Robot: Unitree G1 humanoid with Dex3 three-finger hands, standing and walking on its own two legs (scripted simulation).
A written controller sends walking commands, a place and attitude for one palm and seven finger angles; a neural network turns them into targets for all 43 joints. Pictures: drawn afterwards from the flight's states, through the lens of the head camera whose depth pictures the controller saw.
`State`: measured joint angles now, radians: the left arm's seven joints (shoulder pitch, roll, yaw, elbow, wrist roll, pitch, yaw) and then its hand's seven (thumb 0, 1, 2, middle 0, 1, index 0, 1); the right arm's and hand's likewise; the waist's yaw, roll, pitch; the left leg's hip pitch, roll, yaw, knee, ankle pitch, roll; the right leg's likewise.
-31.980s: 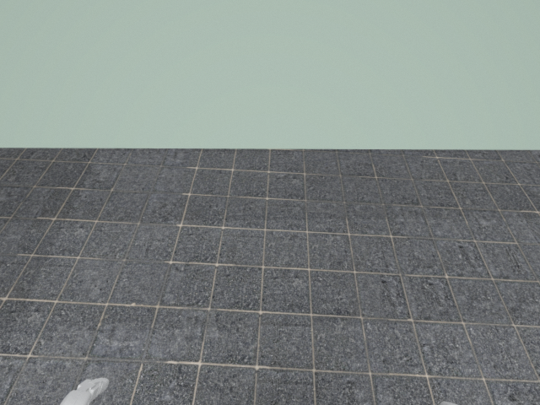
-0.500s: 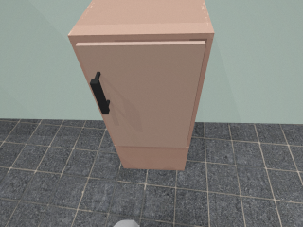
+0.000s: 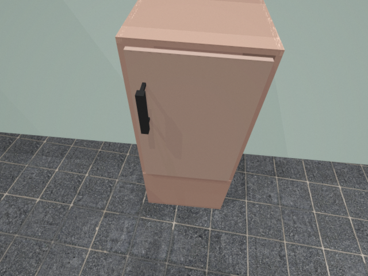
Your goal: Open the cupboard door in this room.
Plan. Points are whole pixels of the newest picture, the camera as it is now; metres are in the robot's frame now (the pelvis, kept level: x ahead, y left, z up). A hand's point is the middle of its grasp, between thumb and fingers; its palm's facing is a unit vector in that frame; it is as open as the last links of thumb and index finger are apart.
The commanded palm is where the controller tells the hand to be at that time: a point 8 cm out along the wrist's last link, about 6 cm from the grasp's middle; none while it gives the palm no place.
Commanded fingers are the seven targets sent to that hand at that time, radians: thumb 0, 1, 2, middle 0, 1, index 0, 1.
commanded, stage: come to a stop and stand still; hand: left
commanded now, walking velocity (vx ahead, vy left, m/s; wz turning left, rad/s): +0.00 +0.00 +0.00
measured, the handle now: (144, 109) +0.55 +0.17 +0.02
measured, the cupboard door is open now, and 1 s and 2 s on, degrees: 0 0 0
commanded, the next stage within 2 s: look again from close up in 0.22 s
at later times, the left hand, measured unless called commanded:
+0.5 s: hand out of the picture -0.01 +0.18 -0.17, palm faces +0.03 -0.98 -0.22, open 7.4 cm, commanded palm none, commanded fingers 0.00 0.90 0.90 -0.20 -0.30 -0.20 -0.30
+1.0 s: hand out of the picture -0.03 +0.18 -0.17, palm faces +0.02 -0.98 -0.22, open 7.4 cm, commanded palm none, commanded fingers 0.00 0.90 0.90 -0.20 -0.30 -0.20 -0.30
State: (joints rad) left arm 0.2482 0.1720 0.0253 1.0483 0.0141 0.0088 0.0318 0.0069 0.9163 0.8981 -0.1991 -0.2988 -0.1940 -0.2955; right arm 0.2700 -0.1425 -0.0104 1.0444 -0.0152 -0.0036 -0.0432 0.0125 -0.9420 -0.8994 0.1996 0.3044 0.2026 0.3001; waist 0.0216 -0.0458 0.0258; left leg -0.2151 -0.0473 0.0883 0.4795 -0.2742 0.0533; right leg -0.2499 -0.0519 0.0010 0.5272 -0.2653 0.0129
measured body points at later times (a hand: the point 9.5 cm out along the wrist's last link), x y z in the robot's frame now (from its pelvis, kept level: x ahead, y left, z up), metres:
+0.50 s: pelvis -0.02 -0.01 +0.00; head -0.02 -0.01 +0.45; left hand -0.01 +0.23 -0.16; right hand -0.01 -0.24 -0.15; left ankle -0.01 +0.09 -0.73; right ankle -0.01 -0.13 -0.73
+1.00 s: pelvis -0.05 -0.01 +0.00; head -0.07 +0.00 +0.45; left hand -0.04 +0.23 -0.15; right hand -0.03 -0.25 -0.15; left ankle -0.01 +0.09 -0.73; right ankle -0.01 -0.13 -0.73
